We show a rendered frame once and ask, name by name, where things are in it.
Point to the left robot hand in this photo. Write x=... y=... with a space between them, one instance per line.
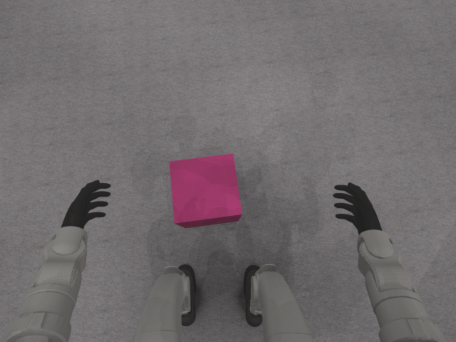
x=77 y=214

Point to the carton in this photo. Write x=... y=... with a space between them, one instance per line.
x=205 y=191

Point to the left robot thigh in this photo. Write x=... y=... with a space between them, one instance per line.
x=161 y=318

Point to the robot right forearm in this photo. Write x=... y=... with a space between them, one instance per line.
x=399 y=309

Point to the robot left forearm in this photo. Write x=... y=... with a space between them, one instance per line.
x=46 y=309

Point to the left robot foot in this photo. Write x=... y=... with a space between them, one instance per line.
x=189 y=317

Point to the right robot hand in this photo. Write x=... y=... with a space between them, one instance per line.
x=364 y=217

